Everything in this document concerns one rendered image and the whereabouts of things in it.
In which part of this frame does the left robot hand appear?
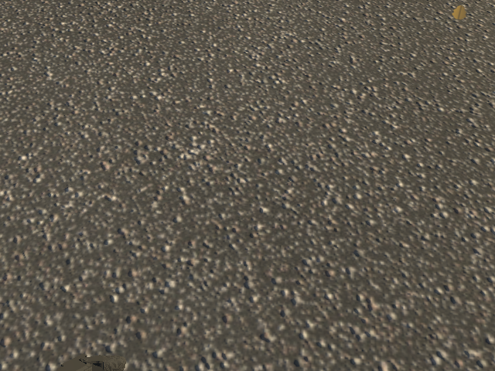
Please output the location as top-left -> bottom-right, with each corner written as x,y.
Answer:
57,354 -> 126,371

